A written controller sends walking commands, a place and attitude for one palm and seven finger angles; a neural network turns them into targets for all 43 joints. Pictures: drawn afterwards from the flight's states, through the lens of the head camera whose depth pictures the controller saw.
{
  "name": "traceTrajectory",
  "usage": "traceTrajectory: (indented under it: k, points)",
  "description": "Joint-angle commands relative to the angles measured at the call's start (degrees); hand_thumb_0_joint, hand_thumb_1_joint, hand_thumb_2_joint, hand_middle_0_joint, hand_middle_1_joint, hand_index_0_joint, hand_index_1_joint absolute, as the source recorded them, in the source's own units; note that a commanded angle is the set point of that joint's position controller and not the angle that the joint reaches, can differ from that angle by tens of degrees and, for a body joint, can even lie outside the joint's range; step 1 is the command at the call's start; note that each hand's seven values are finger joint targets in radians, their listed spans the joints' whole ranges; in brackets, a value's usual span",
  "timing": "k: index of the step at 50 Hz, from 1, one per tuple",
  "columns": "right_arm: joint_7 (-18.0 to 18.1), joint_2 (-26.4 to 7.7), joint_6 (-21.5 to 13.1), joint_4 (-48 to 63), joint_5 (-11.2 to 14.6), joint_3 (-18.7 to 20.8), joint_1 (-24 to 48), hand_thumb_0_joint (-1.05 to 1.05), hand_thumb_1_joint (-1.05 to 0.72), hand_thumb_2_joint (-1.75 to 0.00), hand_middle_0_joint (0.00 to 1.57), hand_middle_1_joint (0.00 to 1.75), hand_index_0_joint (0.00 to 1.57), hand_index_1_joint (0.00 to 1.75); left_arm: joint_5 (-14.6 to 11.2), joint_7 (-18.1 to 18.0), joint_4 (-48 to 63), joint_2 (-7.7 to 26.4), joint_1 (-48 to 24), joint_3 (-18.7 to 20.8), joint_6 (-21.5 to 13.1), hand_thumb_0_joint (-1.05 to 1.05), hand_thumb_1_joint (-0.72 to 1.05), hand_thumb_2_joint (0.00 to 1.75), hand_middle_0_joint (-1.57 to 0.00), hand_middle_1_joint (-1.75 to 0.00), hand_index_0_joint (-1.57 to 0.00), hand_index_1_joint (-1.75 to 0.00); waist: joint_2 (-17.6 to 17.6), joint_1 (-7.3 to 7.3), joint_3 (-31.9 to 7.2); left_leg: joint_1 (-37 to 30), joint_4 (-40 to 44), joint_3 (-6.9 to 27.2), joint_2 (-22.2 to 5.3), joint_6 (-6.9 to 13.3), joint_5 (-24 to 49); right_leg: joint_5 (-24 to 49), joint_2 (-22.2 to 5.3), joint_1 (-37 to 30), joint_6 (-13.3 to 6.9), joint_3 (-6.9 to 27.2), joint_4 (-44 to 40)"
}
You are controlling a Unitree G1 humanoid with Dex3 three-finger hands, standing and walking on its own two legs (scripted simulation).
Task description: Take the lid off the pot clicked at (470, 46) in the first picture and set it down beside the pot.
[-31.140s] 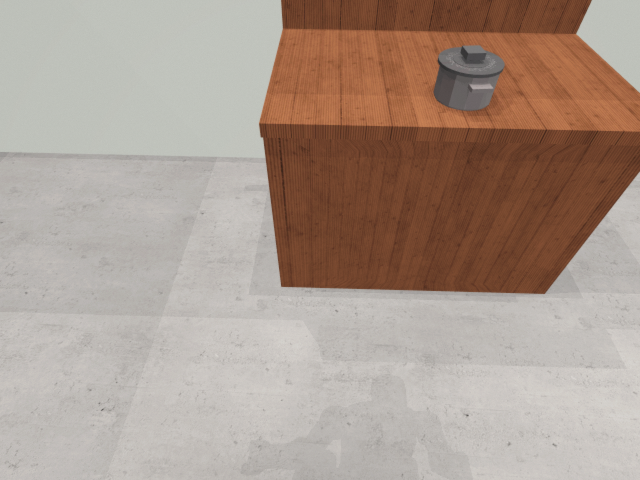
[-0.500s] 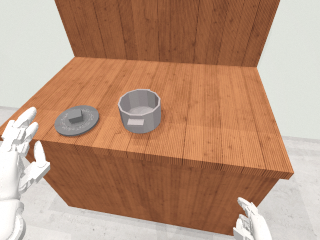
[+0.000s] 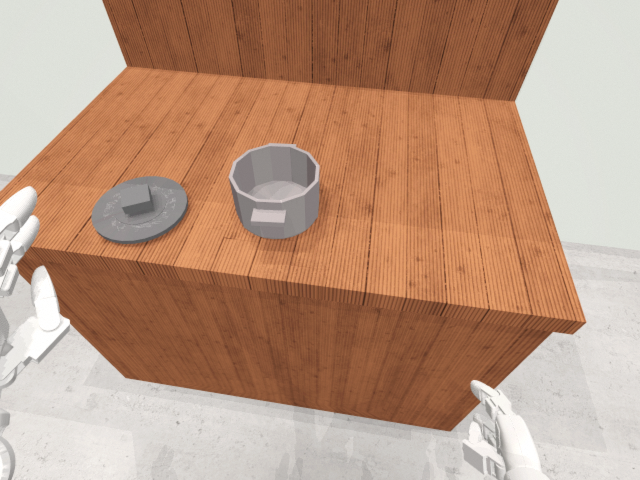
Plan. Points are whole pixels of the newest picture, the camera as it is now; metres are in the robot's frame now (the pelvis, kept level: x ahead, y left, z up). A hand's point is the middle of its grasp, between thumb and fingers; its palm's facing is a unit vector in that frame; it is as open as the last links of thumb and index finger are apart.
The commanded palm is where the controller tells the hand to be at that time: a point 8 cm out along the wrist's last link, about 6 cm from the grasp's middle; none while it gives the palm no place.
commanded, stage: step back with the hand held close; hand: left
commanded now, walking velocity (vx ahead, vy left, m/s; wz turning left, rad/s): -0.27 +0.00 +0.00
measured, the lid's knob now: (136, 198) +0.53 +0.38 +0.00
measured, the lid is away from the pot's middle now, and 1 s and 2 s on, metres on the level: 0.25 0.25 0.25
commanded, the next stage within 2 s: stop stepping back and stand still in 1.20 s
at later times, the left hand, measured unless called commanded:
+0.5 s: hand (25, 418) +0.13 +0.24 +0.16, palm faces +0.39 -0.83 -0.40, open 7.4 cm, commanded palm +0.06 +0.29 +0.18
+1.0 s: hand out of the picture +0.07 +0.24 +0.16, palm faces +0.25 -0.84 -0.48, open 7.4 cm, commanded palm +0.00 +0.30 +0.18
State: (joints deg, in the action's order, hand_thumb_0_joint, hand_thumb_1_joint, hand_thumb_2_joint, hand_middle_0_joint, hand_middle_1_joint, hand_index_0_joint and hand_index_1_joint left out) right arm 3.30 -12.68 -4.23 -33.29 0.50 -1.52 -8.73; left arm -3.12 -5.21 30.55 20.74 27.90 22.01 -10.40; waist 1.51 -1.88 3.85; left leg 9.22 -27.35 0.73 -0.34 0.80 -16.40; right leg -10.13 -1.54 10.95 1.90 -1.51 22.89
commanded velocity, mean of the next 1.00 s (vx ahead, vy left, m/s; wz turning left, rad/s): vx -0.33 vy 0.00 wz -0.01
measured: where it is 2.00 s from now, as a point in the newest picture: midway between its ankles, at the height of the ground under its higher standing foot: outside the picture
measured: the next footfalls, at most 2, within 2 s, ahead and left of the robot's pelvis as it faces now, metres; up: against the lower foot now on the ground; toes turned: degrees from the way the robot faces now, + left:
right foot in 0.70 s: -0.05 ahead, -0.12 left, +0.00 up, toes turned +0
left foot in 1.32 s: -0.16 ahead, +0.14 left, +0.00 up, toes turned +1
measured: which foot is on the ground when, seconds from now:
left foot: down 0.00-1.00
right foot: down 0.00-0.56, up 0.58-0.68, down 0.70-1.00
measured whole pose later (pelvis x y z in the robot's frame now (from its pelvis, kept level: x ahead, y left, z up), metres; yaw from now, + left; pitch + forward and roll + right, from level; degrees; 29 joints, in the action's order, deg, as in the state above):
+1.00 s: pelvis -0.13 +0.02 -0.02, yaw +0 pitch +0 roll -3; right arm 3.2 -11.4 -4.8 -29.9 1.1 0.8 -8.4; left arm -3.1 -4.9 37.6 25.9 35.5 23.0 -14.6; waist -0.8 1.3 3.1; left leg 26.3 -34.0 -0.1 -1.3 2.1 -7.7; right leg -13.3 1.5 18.9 1.4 0.0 32.3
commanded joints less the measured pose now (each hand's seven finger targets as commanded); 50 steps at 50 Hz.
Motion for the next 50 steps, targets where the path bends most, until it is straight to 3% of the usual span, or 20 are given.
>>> traceTrajectory:
  k: [1, 3, 8, 13, 15, 17, 19, 22, 25, 28, 29, 30, 31, 34, 37, 38, 40, 43, 46, 50]
  points:
    - [0.3, -6.4, -0.9, 10.6, 0.1, 3.8, 4.4, 0.0, -0.9, -0.9, 0.2, 0.3, 0.2, 0.3, 0.2, 0.1, 14.7, 9.0, 6.5, 5.5, -4.2, 0.0, 0.9, 0.9, -0.2, -0.3, -0.2, -0.3, 0.0, 0.51, -14.0, 0.8, 1.5, 1.4, -4.3, 2.2, 24.8, 22.4, -4.9, -6.7, -1.4, 1.0, 2.8]
    - [0.2, -6.0, -0.5, 11.2, 0.4, 4.0, 4.7, 0.0, -0.9, -0.9, 0.2, 0.3, 0.2, 0.3, 0.2, -0.5, 17.3, 11.4, 9.0, 8.0, -4.7, 0.0, 0.9, 0.9, -0.2, -0.3, -0.2, -0.3, 0.5, 0.41, -16.2, 1.0, 1.2, 2.3, -4.8, 2.2, 26.9, 22.5, -4.9, -6.9, -1.4, 1.0, 4.8]
    - [0.8, -6.0, -0.7, 12.4, 0.9, 4.3, 4.3, 0.0, -0.9, -0.9, 0.2, 0.3, 0.2, 0.3, -0.4, -1.3, 22.8, 12.6, 9.9, 9.3, -5.2, 0.0, 0.9, 0.9, -0.2, -0.3, -0.2, -0.3, 5.4, 0.45, -14.9, 5.6, 2.7, 5.0, -6.8, 2.8, 24.9, 14.2, -3.3, -4.7, -0.7, -0.1, 9.3]
    - [1.1, -6.5, -2.5, 11.4, 0.8, 4.4, 2.9, 0.0, -0.9, -0.9, 0.2, 0.3, 0.2, 0.3, -0.6, -1.9, 19.2, 9.9, 7.5, 7.8, -4.8, 0.0, 0.9, 0.9, -0.2, -0.3, -0.2, -0.3, 9.9, 0.98, -7.6, 13.8, 6.8, 7.2, -9.8, 4.2, 11.1, -3.6, -1.7, -0.8, -0.7, -0.6, 14.1]
    - [1.2, -6.7, -3.1, 11.0, 0.8, 4.3, 2.2, 0.0, -0.9, -0.9, 0.2, 0.3, 0.2, 0.3, -0.4, -2.0, 16.8, 9.4, 5.4, 7.6, -4.7, 0.0, 0.9, 0.9, -0.2, -0.3, -0.2, -0.3, 6.6, 1.15, -5.3, 18.7, 5.8, 7.0, -9.6, 4.2, 2.9, -2.1, -1.9, -2.5, -0.9, -0.3, 12.7]
    - [1.1, -6.6, -3.2, 10.9, 1.2, 4.4, 1.4, 0.0, -0.9, -0.9, 0.2, 0.3, 0.2, 0.3, -0.2, -2.1, 14.1, 9.1, 3.2, 6.8, -4.4, 0.0, 0.9, 0.9, -0.2, -0.3, -0.2, -0.3, -1.2, 1.69, -4.1, 20.6, 1.0, 4.8, -6.0, 3.0, -7.6, 1.9, -4.6, -1.0, -1.9, 3.0, 8.1]
    - [1.1, -6.4, -3.3, 10.7, 0.9, 4.5, 0.5, 0.0, -0.9, -0.9, 0.2, 0.3, 0.2, 0.3, 0.1, -1.9, 13.1, 8.8, 1.7, 5.2, -4.3, 0.0, 0.9, 0.9, -0.2, -0.3, -0.2, -0.3, -9.1, 2.67, -3.1, 16.3, -5.5, 3.1, -1.9, 1.8, -13.7, -6.7, -8.4, 7.5, -3.9, 8.7, -0.3]
    - [1.0, -5.5, -3.2, 9.5, 0.6, 4.3, 0.5, 0.0, -0.9, -0.9, 0.2, 0.3, 0.2, 0.3, 0.5, -2.5, 13.4, 9.7, 0.9, 4.9, -4.4, 0.0, 0.9, 0.9, -0.2, -0.3, -0.2, -0.3, -12.3, 2.91, -4.3, 8.7, -15.7, 1.1, -0.1, 1.2, -11.6, -18.2, -12.8, 17.3, -6.0, 11.2, -7.1]
    - [1.0, -6.0, -3.2, 11.0, 0.4, 3.8, 2.1, 0.0, -0.9, -0.9, 0.2, 0.3, 0.2, 0.3, 0.5, -2.8, 17.9, 10.4, 2.7, 5.7, -5.2, 0.0, 0.9, 0.9, -0.2, -0.3, -0.2, -0.3, -4.9, 3.0, -7.1, 10.6, -5.9, 4.2, -2.2, 2.3, -10.1, -12.3, -9.2, 12.6, -4.5, 6.3, -0.5]
    - [1.6, -7.4, -4.0, 13.2, 0.9, 3.9, 3.8, 0.0, -0.9, -0.9, 0.2, 0.3, 0.2, 0.3, 1.0, -3.4, 22.9, 11.8, 4.4, 8.1, -6.5, 0.0, 0.9, 0.9, -0.2, -0.3, -0.2, -0.3, 14.4, 2.35, -7.2, 27.0, 13.5, 15.3, -11.2, 5.9, -23.9, -10.6, 0.6, -1.0, -0.8, -0.1, 19.5]
    - [1.4, -6.5, -4.6, 13.4, 0.9, 3.9, 3.6, 0.0, -0.9, -0.9, 0.2, 0.3, 0.2, 0.3, 1.6, -3.3, 24.1, 10.9, 4.2, 8.3, -6.9, 0.0, 0.9, 0.9, -0.2, -0.3, -0.2, -0.3, 17.7, 2.01, -7.6, 32.9, 17.2, 17.3, -13.9, 7.1, -27.8, -9.7, 2.7, -6.1, -0.2, -0.5, 27.0]
    - [1.2, -6.1, -5.3, 13.2, 0.9, 4.3, 3.3, 0.0, -0.9, -0.9, 0.2, 0.3, 0.2, 0.3, 1.9, -3.2, 24.8, 11.2, 3.9, 8.6, -7.1, 0.0, 0.9, 0.9, -0.2, -0.3, -0.2, -0.3, 16.9, 1.98, -7.7, 34.4, 17.4, 16.5, -14.6, 7.5, -26.0, -10.5, 3.1, -7.1, 0.0, 0.1, 30.3]
    - [1.0, -5.9, -5.6, 12.7, 0.8, 4.5, 2.3, 0.0, -0.9, -0.9, 0.2, 0.3, 0.2, 0.3, 1.5, -3.3, 23.9, 11.3, 4.6, 9.1, -6.9, 0.0, 0.9, 0.9, -0.2, -0.3, -0.2, -0.3, 13.5, 1.8, -7.3, 30.4, 13.6, 14.2, -13.5, 6.9, -17.2, -10.3, 2.8, -4.2, -0.3, 0.5, 27.9]
    - [0.8, -6.1, -6.5, 11.1, 0.8, 4.8, 1.9, 0.0, -0.9, -0.9, 0.2, 0.3, 0.2, 0.3, 0.7, -2.8, 20.8, 10.7, 6.6, 8.1, -6.7, 0.0, 0.9, 0.9, -0.2, -0.3, -0.2, -0.3, 3.4, 1.54, -7.8, 18.2, 1.0, 9.1, -8.6, 3.8, 1.1, -0.6, 1.0, 0.1, -1.2, 1.2, 8.5]
    - [0.5, -6.3, -5.9, 8.8, 0.1, 4.6, 1.4, 0.0, -0.9, -0.9, 0.2, 0.3, 0.2, 0.3, 0.2, -2.0, 16.1, 11.5, 3.4, 6.8, -7.8, 0.0, 0.9, 0.9, -0.2, -0.3, -0.2, -0.3, -2.2, 3.03, -7.0, 12.3, -5.7, 4.5, -4.6, 1.0, 5.4, 13.7, -6.5, 6.3, -4.2, 8.0, 1.5]
    - [0.8, -5.7, -5.5, 7.7, 0.1, 4.6, 0.5, 0.0, -0.9, -0.9, 0.2, 0.3, 0.2, 0.3, 0.5, -2.1, 15.4, 11.3, 3.0, 6.1, -8.2, 0.0, 0.9, 0.9, -0.2, -0.3, -0.2, -0.3, -2.6, 3.46, -10.7, 7.5, -7.5, 2.5, -4.2, 0.4, 18.3, 26.8, -8.1, 4.3, -4.5, 8.6, 3.1]
    - [0.9, -6.4, -4.4, 8.6, 0.7, 5.7, 1.7, 0.0, -0.9, -0.9, 0.2, 0.3, 0.2, 0.3, 0.1, -1.7, 15.7, 11.4, 3.3, 6.4, -7.9, 0.0, 0.9, 0.9, -0.2, -0.3, -0.2, -0.3, -5.6, 2.79, -18.0, 2.0, -8.2, 1.2, -4.7, 0.2, 25.7, 28.8, -6.8, 2.4, -3.1, 6.2, 5.7]
    - [0.7, -6.0, -3.2, 10.1, 0.4, 5.4, 4.0, 0.0, -0.9, -0.9, 0.2, 0.3, 0.2, 0.3, -0.8, -1.5, 15.7, 12.6, 8.7, 8.6, -7.8, 0.0, 0.9, 0.9, -0.2, -0.3, -0.2, -0.3, 0.1, 2.04, -16.1, 4.3, -2.3, 3.9, -5.6, 1.3, 15.1, 11.1, -3.5, 5.0, -2.8, 4.6, 5.1]
    - [0.6, -6.6, -3.0, 11.8, 0.5, 5.3, 5.4, 0.0, -0.9, -0.9, 0.2, 0.3, 0.2, 0.3, -1.1, -1.2, 19.4, 12.7, 8.7, 8.9, -8.3, 0.0, 0.9, 0.9, -0.2, -0.3, -0.2, -0.3, 3.6, 1.8, -13.4, 11.9, 3.1, 6.4, -7.3, 2.6, 3.4, 2.6, 0.2, 2.3, -1.9, 2.8, 7.4]
    - [0.6, -7.6, -4.5, 12.6, 0.4, 5.5, 4.5, 0.0, -0.9, -0.9, 0.2, 0.3, 0.2, 0.3, -0.3, -1.3, 20.2, 12.0, 8.2, 9.4, -9.1, 0.0, 0.9, 0.9, -0.2, -0.3, -0.2, -0.3, 9.2, 2.04, -8.6, 27.1, 11.8, 9.9, -9.6, 4.5, -21.1, -5.8, 3.7, -5.0, -1.5, 1.5, 12.7]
